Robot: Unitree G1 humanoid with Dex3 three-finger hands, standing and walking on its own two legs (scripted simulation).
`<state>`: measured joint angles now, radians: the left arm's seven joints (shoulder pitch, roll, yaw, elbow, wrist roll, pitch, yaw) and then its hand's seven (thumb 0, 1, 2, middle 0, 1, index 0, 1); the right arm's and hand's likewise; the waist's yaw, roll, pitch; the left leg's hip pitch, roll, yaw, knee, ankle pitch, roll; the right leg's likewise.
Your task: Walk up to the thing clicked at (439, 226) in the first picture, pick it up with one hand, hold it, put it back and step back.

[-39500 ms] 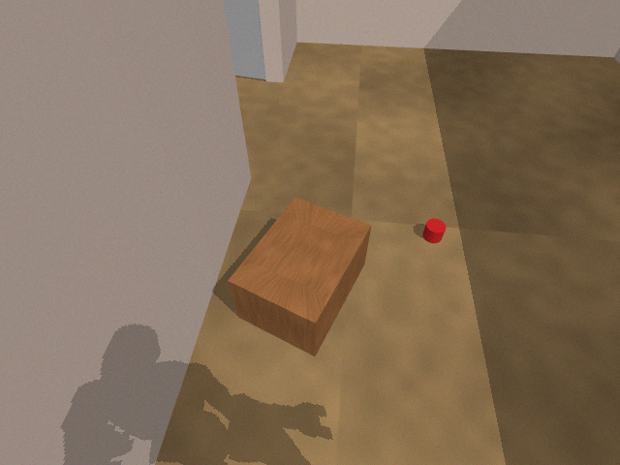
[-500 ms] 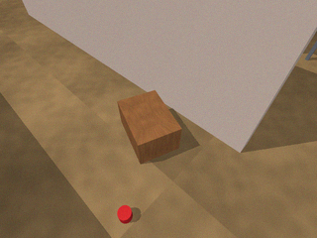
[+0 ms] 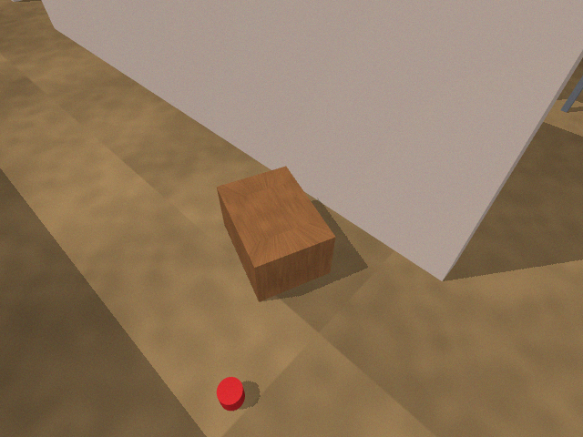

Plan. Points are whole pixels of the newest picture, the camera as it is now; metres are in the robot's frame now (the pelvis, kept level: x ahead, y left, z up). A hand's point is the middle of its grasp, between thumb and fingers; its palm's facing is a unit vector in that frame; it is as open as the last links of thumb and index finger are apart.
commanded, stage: stand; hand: left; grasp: from above
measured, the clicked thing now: (231, 393) +0.39 +0.20 -0.75
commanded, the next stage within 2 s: rise first in 0.12 s
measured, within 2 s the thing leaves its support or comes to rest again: neither
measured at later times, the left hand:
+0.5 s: hand out of the picture +0.15 +0.25 -0.17, palm faces -0.04 -0.94 -0.35, open 9.7 cm
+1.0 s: hand out of the picture +0.12 +0.26 -0.25, palm faces -0.18 -0.86 -0.48, open 14.0 cm
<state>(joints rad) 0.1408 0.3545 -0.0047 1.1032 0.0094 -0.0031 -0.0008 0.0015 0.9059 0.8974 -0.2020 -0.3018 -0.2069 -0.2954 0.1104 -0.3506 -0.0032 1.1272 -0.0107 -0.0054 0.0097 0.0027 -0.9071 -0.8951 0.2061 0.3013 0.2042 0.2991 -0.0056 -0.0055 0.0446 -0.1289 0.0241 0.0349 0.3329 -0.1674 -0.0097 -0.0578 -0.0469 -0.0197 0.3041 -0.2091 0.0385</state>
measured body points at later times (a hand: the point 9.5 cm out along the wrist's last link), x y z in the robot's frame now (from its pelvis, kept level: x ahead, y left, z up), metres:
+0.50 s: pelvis -0.02 +0.00 -0.02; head +0.04 +0.01 +0.42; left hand +0.15 +0.30 -0.15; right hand +0.07 -0.27 -0.14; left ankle +0.01 +0.12 -0.75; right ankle -0.03 -0.14 -0.75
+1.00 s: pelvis -0.02 +0.00 -0.10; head +0.08 +0.02 +0.34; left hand +0.12 +0.30 -0.21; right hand +0.15 -0.25 -0.19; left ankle +0.01 +0.12 -0.75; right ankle -0.03 -0.14 -0.75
